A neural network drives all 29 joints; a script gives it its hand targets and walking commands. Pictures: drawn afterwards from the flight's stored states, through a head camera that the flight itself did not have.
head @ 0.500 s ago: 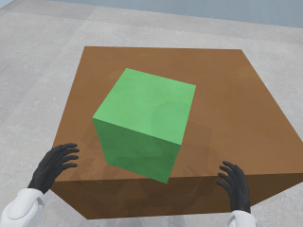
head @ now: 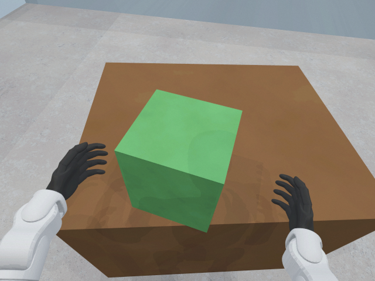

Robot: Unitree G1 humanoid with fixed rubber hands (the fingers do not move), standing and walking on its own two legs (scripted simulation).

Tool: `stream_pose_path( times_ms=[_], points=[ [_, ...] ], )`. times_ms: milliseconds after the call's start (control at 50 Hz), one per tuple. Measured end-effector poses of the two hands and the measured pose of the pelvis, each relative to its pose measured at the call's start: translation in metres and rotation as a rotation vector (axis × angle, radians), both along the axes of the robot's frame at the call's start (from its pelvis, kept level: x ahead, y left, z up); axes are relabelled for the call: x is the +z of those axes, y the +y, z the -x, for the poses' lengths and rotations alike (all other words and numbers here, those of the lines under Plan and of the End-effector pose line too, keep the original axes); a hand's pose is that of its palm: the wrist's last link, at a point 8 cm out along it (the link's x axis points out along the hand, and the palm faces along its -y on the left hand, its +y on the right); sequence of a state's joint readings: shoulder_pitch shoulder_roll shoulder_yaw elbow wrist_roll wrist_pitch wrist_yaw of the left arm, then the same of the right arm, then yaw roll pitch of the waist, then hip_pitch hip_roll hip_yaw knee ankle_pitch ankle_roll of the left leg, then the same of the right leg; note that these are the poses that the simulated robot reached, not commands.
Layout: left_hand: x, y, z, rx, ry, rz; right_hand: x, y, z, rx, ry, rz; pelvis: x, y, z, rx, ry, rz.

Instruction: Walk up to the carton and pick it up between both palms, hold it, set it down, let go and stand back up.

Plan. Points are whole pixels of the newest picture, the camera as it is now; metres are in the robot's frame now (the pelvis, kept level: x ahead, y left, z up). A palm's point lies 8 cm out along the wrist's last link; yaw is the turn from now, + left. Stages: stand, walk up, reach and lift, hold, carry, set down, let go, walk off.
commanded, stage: reach and lift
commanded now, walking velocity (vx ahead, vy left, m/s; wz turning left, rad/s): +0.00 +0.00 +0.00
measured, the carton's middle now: (182, 163) +0.39 +0.02 +0.01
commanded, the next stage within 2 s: none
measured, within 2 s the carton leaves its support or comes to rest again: neither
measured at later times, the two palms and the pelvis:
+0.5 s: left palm (69, 139) +0.34 +0.23 +0.15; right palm (307, 177) +0.28 -0.21 +0.12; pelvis -0.01 +0.00 +0.00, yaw +0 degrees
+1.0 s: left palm (85, 98) +0.41 +0.21 +0.19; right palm (312, 145) +0.33 -0.22 +0.16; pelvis -0.01 +0.01 +0.00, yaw +0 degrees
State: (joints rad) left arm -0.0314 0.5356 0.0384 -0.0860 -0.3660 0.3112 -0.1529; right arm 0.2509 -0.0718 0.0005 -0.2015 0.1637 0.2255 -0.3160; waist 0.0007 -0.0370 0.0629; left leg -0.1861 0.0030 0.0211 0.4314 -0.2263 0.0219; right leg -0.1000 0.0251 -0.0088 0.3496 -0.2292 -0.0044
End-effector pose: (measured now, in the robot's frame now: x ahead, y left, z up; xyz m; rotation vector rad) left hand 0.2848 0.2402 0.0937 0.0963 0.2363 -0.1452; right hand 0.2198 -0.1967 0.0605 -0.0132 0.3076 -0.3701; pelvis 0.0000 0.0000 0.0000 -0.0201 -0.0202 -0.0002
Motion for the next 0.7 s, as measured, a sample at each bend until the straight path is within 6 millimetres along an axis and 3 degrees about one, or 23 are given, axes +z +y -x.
stream_pose_path(
  times_ms=[180, 580, 700],
  points=[
    [0.015, 0.0, -0.024, -0.002, 0.029, -0.005, 0.018, -0.011, -0.023, -0.011, -0.012, 0.014, 0.0, 0.001, 0.001, 0.0, -0.001, 0.001],
    [0.06, -0.009, -0.072, -0.019, -0.001, 0.014, 0.071, -0.014, -0.065, -0.008, -0.11, -0.002, 0.0, 0.005, 0.009, -0.001, -0.012, 0.003],
    [0.073, -0.014, -0.086, -0.023, -0.016, 0.012, 0.074, -0.017, -0.074, -0.018, -0.102, -0.018, 0.0, 0.005, 0.011, -0.001, -0.015, 0.003]
  ],
)
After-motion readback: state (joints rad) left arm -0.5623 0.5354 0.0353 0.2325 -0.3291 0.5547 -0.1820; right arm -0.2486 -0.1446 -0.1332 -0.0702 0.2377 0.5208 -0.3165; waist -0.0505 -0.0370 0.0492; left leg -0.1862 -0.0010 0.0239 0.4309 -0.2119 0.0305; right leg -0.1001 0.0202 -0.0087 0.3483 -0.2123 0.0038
